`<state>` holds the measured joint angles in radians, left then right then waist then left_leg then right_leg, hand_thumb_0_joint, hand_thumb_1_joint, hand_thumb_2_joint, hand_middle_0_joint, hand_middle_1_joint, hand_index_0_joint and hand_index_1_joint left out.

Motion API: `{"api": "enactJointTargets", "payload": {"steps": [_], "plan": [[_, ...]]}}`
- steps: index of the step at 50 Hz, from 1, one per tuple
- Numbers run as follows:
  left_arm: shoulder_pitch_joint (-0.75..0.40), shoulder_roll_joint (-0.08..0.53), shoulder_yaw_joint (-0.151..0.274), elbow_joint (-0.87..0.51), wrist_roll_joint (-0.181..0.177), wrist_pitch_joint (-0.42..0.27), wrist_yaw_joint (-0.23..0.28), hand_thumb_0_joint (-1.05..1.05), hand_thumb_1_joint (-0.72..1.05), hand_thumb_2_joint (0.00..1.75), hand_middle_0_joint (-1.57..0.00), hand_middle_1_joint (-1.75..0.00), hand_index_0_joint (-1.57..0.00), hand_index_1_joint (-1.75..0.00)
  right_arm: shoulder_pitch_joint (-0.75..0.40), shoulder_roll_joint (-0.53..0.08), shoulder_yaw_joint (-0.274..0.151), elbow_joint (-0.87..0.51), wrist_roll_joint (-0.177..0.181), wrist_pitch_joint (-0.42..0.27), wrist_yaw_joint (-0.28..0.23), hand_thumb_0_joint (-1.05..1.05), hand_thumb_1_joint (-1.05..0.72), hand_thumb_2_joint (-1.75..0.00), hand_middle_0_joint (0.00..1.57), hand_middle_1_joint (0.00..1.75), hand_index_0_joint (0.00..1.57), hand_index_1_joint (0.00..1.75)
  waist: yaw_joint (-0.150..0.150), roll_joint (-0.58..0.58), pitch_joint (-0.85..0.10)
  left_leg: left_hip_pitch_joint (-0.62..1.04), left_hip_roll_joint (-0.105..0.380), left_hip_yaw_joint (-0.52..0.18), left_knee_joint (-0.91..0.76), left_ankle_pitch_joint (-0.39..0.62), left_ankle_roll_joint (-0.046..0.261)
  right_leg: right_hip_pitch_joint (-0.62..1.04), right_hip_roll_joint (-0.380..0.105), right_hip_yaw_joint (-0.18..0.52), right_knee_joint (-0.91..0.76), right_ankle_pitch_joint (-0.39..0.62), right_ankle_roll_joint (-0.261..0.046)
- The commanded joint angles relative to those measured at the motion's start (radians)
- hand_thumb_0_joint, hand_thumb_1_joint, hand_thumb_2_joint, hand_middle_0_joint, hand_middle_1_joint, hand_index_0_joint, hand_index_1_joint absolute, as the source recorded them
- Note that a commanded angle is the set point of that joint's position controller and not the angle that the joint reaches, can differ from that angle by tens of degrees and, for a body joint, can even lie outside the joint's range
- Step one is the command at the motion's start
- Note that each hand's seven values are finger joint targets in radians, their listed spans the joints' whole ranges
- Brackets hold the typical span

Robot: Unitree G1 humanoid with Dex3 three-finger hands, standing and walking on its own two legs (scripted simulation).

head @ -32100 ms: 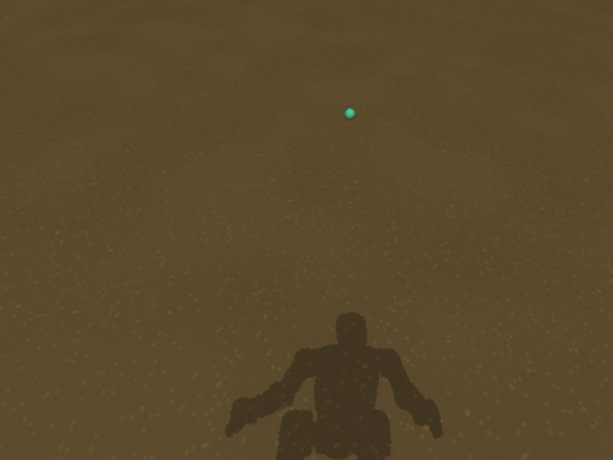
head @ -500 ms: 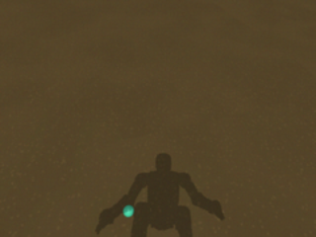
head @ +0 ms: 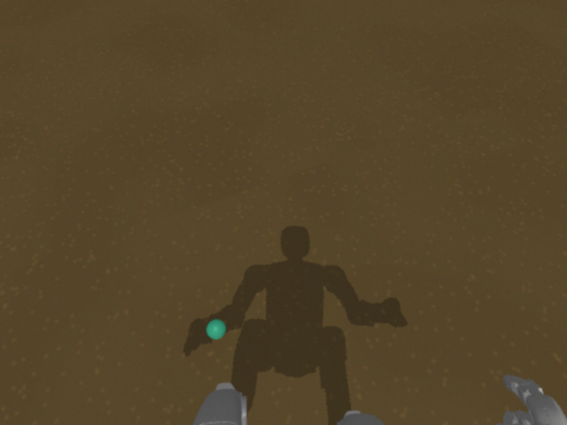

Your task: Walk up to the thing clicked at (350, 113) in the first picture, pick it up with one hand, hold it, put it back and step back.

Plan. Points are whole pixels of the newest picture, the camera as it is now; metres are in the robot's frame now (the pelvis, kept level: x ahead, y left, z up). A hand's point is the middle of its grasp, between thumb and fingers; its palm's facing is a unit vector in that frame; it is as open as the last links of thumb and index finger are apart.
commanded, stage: walk up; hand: left
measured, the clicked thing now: (216, 329) +0.45 +0.26 -0.70
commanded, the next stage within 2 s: stand in 1.22 s
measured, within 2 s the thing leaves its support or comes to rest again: neither
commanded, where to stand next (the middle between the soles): +0.06 +0.02 m, yaw +0 degrees
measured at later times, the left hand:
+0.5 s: hand out of the picture +0.01 +0.34 -0.12, palm faces +0.09 -0.90 -0.42, open 7.4 cm
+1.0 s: hand out of the picture +0.04 +0.29 -0.13, palm faces -0.04 -0.92 -0.38, open 7.4 cm
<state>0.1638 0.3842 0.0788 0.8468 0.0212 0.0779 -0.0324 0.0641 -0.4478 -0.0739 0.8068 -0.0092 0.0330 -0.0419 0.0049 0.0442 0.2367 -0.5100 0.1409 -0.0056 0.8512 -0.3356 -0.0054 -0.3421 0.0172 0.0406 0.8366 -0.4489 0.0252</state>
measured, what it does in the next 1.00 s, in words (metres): steps on the spot: left foot, then right foot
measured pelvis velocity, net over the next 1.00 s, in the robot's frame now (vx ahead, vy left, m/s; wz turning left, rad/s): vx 0.00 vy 0.02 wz -0.01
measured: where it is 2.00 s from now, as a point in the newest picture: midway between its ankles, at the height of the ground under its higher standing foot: outside the picture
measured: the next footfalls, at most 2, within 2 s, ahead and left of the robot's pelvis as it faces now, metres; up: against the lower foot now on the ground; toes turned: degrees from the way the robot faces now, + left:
left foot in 0.46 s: +0.04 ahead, +0.13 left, +0.00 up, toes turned +0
right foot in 0.94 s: +0.05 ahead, -0.12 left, +0.00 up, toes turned +0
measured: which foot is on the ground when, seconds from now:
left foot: up 0.00-0.44, down 0.46-1.00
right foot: down 0.00-0.48, up 0.50-0.92, down 0.94-1.00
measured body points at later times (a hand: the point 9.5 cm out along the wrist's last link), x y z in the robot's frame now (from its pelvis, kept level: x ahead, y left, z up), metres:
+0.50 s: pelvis -0.01 +0.04 +0.02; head -0.02 +0.05 +0.47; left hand +0.00 +0.38 -0.09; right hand +0.09 -0.29 -0.08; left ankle +0.05 +0.16 -0.70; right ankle +0.01 -0.13 -0.69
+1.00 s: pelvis +0.00 +0.02 +0.02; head +0.02 +0.01 +0.47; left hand +0.04 +0.34 -0.10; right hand +0.06 -0.32 -0.08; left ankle +0.05 +0.16 -0.69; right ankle +0.02 -0.12 -0.70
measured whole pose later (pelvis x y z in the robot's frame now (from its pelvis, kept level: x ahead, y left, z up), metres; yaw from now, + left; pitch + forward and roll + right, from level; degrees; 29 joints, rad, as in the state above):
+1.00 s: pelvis +0.00 +0.02 +0.02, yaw -1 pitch -4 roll -2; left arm 0.26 0.39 0.06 0.98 0.03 0.02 -0.03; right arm 0.24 -0.44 -0.06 0.89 -0.01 0.00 -0.01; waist -0.02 0.03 0.11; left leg -0.35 0.10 0.01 0.73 -0.34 0.00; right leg -0.27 0.01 0.01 0.65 -0.32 0.02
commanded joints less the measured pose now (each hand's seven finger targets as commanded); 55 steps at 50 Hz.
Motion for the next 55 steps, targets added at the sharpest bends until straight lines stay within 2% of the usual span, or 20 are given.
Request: {"api": "enactJointTargets", "payload": {"steps": [1,4,6,9,14,17,21,23,24,25,26,30,33,42,46,48,49,50,53,55], "plan": [[0.002,0.418,0.101,-0.120,0.028,-0.039,0.031,0.00,0.90,0.90,-0.20,-0.30,-0.20,-0.30,0.016,-0.167,-0.052,-0.084,0.002,0.000,-0.031,0.00,-0.90,-0.90,0.20,0.30,0.20,0.30,0.036,-0.354,-0.214,0.023,-0.194,-0.157,0.435,-0.358,0.021,-0.171,-0.432,0.642,-0.526,0.372,-0.325],[-0.059,0.256,0.070,-0.106,0.022,-0.064,0.052,0.00,0.90,0.90,-0.20,-0.30,-0.20,-0.30,0.137,-0.161,-0.042,0.007,0.033,-0.005,-0.005,0.00,-0.90,-0.90,0.20,0.30,0.20,0.30,-0.015,-0.193,-0.255,-0.069,-0.216,-0.179,0.445,-0.147,0.012,0.080,-0.220,0.265,-0.341,0.352,-0.208],[0.048,0.225,0.065,-0.078,0.020,-0.100,0.056,0.00,0.90,0.90,-0.20,-0.30,-0.20,-0.30,0.170,-0.151,-0.028,0.023,0.015,-0.016,0.016,0.00,-0.90,-0.90,0.20,0.30,0.20,0.30,0.027,-0.176,-0.347,-0.114,-0.191,-0.148,0.306,-0.080,-0.009,0.295,-0.192,0.305,-0.403,-0.061,-0.186],[0.216,0.291,0.099,-0.069,0.012,-0.133,0.049,0.00,0.90,0.90,-0.20,-0.30,-0.20,-0.30,0.093,-0.195,-0.040,-0.033,-0.021,-0.033,0.053,0.00,-0.90,-0.90,0.20,0.30,0.20,0.30,0.112,-0.224,-0.321,-0.306,-0.157,-0.164,0.194,-0.104,-0.003,0.547,-0.307,0.495,-0.473,-0.281,-0.259],[0.216,0.310,0.099,-0.076,0.005,-0.152,0.037,0.00,0.90,0.90,-0.20,-0.30,-0.20,-0.30,0.085,-0.168,-0.032,-0.040,-0.036,-0.061,0.079,0.00,-0.90,-0.90,0.20,0.30,0.20,0.30,0.091,-0.230,-0.116,-0.167,-0.133,-0.103,0.025,-0.148,-0.001,0.296,-0.329,0.364,-0.527,-0.005,-0.265],[0.134,0.317,0.088,-0.101,0.009,-0.152,0.019,0.00,0.90,0.90,-0.20,-0.30,-0.20,-0.30,0.170,-0.156,-0.041,-0.018,-0.026,-0.070,0.106,0.00,-0.90,-0.90,0.20,0.30,0.20,0.30,0.039,-0.258,-0.108,0.061,-0.136,-0.002,-0.096,-0.141,0.013,0.083,-0.268,0.230,-0.565,-0.133,-0.231],[-0.016,0.226,0.040,-0.115,0.002,-0.117,0.022,0.00,0.90,0.90,-0.20,-0.30,-0.20,-0.30,0.340,-0.126,-0.047,0.074,-0.008,-0.074,0.076,0.00,-0.90,-0.90,0.20,0.30,0.20,0.30,-0.069,-0.164,-0.179,0.478,-0.179,0.058,-0.276,0.149,0.007,-0.213,-0.160,0.060,-0.359,-0.065,-0.144],[0.032,0.132,-0.001,-0.105,-0.018,-0.091,0.027,0.00,0.90,0.90,-0.20,-0.30,-0.20,-0.30,0.319,-0.163,-0.045,0.053,-0.021,-0.079,0.049,0.00,-0.90,-0.90,0.20,0.30,0.20,0.30,-0.060,0.053,-0.172,0.396,-0.032,-0.203,-0.455,-0.053,0.035,-0.225,-0.045,0.007,-0.109,-0.044,-0.099],[0.068,0.135,-0.005,-0.089,-0.028,-0.080,0.029,0.00,0.90,0.90,-0.20,-0.30,-0.20,-0.30,0.261,-0.218,-0.041,0.022,-0.029,-0.088,0.040,0.00,-0.90,-0.90,0.20,0.30,0.20,0.30,-0.029,0.114,-0.152,0.242,0.151,-0.513,-0.621,-0.345,0.106,-0.189,0.003,0.059,0.025,-0.074,-0.065],[0.116,0.216,0.016,-0.052,-0.029,-0.068,0.035,0.00,0.90,0.90,-0.20,-0.30,-0.20,-0.30,0.174,-0.271,-0.049,-0.006,-0.025,-0.088,0.036,0.00,-0.90,-0.90,0.20,0.30,0.20,0.30,-0.012,0.073,-0.127,0.106,0.206,-0.574,-0.668,-0.536,0.187,-0.116,-0.029,0.120,0.107,-0.104,-0.059],[0.117,0.246,0.026,-0.025,-0.029,-0.066,0.036,0.00,0.90,0.90,-0.20,-0.30,-0.20,-0.30,0.133,-0.269,-0.047,-0.008,-0.023,-0.086,0.034,0.00,-0.90,-0.90,0.20,0.30,0.20,0.30,-0.001,0.068,-0.073,0.037,0.201,-0.569,-0.674,-0.523,0.214,-0.089,-0.040,0.119,0.151,-0.099,-0.057],[0.190,0.267,0.044,0.043,-0.015,-0.046,0.027,0.00,0.90,0.90,-0.20,-0.30,-0.20,-0.30,0.182,-0.263,-0.051,0.018,-0.008,-0.110,0.015,0.00,-0.90,-0.90,0.20,0.30,0.20,0.30,0.005,0.085,-0.140,0.251,0.141,-0.380,-0.588,-0.206,0.128,-0.188,-0.028,0.162,0.195,0.021,-0.049],[0.169,0.268,0.057,0.026,0.006,-0.028,0.015,0.00,0.90,0.90,-0.20,-0.30,-0.20,-0.30,0.212,-0.267,-0.062,0.029,-0.005,-0.113,-0.004,0.00,-0.90,-0.90,0.20,0.30,0.20,0.30,-0.004,0.100,-0.176,0.316,0.158,-0.341,-0.555,-0.106,0.167,-0.210,-0.026,0.162,0.233,0.025,-0.033],[0.153,0.199,0.030,0.053,-0.015,-0.059,0.002,0.00,0.90,0.90,-0.20,-0.30,-0.20,-0.30,0.129,-0.211,-0.047,-0.015,-0.030,-0.100,0.020,0.00,-0.90,-0.90,0.20,0.30,0.20,0.30,-0.013,0.201,-0.201,0.241,0.091,-0.147,-0.525,-0.161,0.180,-0.041,-0.036,0.020,-0.067,-0.003,-0.020],[0.190,0.188,0.033,0.103,-0.003,-0.084,0.024,0.00,0.90,0.90,-0.20,-0.30,-0.20,-0.30,0.101,-0.190,-0.029,-0.018,-0.011,-0.058,0.032,0.00,-0.90,-0.90,0.20,0.30,0.20,0.30,0.028,0.119,-0.202,0.112,0.057,-0.080,-0.322,0.039,0.151,0.176,-0.001,-0.065,-0.328,0.149,-0.038],[0.148,0.262,0.055,0.073,0.020,-0.091,0.032,0.00,0.90,0.90,-0.20,-0.30,-0.20,-0.30,0.167,-0.124,-0.004,-0.010,0.010,-0.056,0.029,0.00,-0.90,-0.90,0.20,0.30,0.20,0.30,0.013,-0.108,-0.212,0.069,-0.028,-0.012,-0.116,0.112,0.069,0.176,-0.142,0.186,-0.442,0.194,-0.098],[0.068,0.308,0.054,0.032,0.015,-0.093,0.033,0.00,0.90,0.90,-0.20,-0.30,-0.20,-0.30,0.141,-0.082,0.008,-0.013,0.020,-0.056,0.022,0.00,-0.90,-0.90,0.20,0.30,0.20,0.30,0.002,-0.245,-0.173,0.033,-0.151,0.024,-0.059,-0.105,0.027,0.070,-0.283,0.394,-0.514,0.162,-0.179],[-0.005,0.338,0.050,0.014,0.016,-0.090,0.029,0.00,0.90,0.90,-0.20,-0.30,-0.20,-0.30,0.144,-0.139,-0.011,0.018,0.023,-0.054,0.012,0.00,-0.90,-0.90,0.20,0.30,0.20,0.30,-0.002,-0.267,-0.184,0.198,-0.146,-0.037,0.024,-0.225,0.027,-0.081,-0.345,0.432,-0.497,0.183,-0.261],[-0.074,0.249,0.032,-0.008,0.007,-0.072,0.028,0.00,0.90,0.90,-0.20,-0.30,-0.20,-0.30,0.207,-0.156,-0.016,0.083,0.028,-0.068,0.007,0.00,-0.90,-0.90,0.20,0.30,0.20,0.30,-0.040,-0.272,-0.173,0.209,-0.161,0.030,-0.103,-0.049,0.038,-0.020,-0.205,0.162,-0.379,0.407,-0.193],[-0.054,0.213,0.017,0.008,-0.008,-0.082,0.030,0.00,0.90,0.90,-0.20,-0.30,-0.20,-0.30,0.224,-0.124,0.003,0.108,0.024,-0.077,0.010,0.00,-0.90,-0.90,0.20,0.30,0.20,0.30,-0.030,-0.241,-0.265,0.299,-0.123,0.014,-0.267,0.122,0.034,0.046,-0.190,0.136,-0.322,0.425,-0.156]]}}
